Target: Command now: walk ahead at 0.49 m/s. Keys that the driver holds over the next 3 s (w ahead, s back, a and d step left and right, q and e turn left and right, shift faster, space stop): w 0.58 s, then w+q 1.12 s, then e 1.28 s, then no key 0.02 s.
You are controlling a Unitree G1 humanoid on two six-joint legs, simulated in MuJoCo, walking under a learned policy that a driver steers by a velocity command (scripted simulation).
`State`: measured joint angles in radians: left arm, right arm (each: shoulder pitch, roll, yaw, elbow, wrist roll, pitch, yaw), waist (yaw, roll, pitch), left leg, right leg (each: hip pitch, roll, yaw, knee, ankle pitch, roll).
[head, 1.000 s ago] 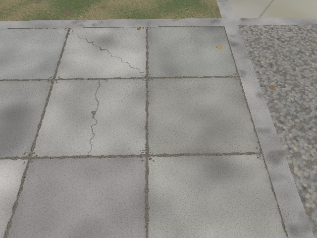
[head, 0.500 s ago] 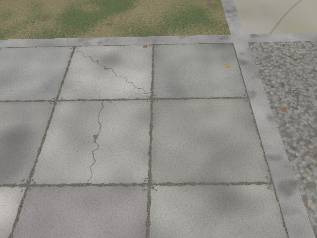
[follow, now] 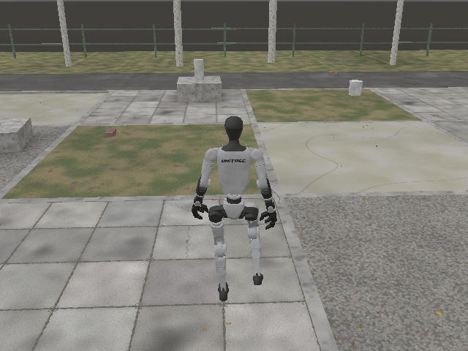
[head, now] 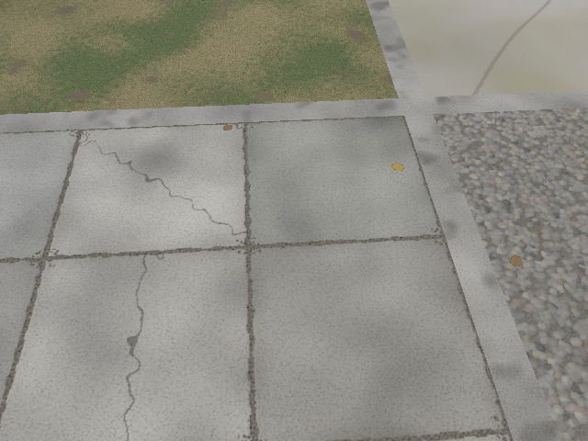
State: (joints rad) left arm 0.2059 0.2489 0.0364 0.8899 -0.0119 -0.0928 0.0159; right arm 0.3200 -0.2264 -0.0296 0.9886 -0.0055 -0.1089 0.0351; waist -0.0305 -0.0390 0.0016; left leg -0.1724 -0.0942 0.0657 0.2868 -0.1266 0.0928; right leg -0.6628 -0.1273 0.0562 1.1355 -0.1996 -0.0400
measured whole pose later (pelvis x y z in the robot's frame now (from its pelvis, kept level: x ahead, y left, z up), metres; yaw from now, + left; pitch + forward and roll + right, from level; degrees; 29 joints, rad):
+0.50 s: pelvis +0.28 -0.08 +0.00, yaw +1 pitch +1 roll +0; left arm 0.29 0.23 0.04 0.92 0.00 -0.11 -0.03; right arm 0.23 -0.28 -0.04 0.93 0.02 -0.09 0.00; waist 0.02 0.04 0.00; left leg -0.59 0.10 -0.03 1.11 -0.23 0.05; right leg -0.21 0.04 -0.06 0.33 -0.15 -0.07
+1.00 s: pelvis +0.55 +0.00 -0.01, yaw +11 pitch +2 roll +0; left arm 0.23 0.26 0.04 0.89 -0.01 -0.13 0.00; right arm 0.20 -0.26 -0.07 0.83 0.01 -0.07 0.04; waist -0.01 -0.01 0.04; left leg -0.37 -0.10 0.01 0.49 -0.15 0.10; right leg -0.42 -0.04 0.03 1.22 -0.36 -0.02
